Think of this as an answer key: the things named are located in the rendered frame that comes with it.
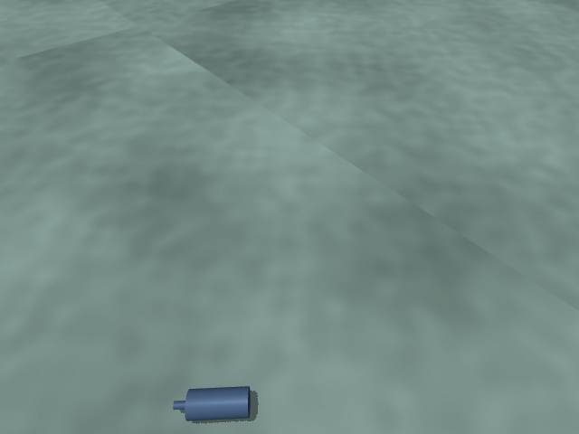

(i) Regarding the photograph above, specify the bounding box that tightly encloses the bottle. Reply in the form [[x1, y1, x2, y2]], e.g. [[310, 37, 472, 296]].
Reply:
[[173, 386, 251, 421]]

